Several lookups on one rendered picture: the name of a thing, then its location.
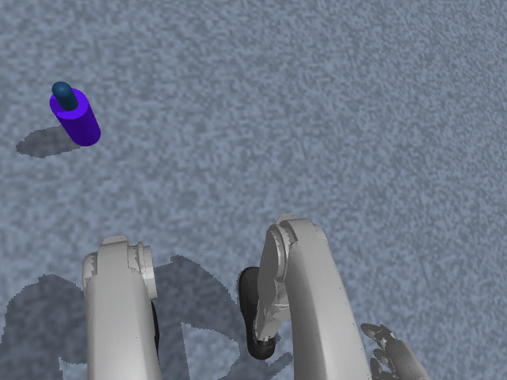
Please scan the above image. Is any right robot foot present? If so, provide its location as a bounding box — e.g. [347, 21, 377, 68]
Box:
[238, 267, 276, 360]

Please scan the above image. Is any right robot hand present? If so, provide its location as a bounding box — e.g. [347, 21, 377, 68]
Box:
[360, 323, 431, 380]

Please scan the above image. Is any bottle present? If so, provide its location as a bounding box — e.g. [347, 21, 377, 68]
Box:
[50, 82, 101, 146]

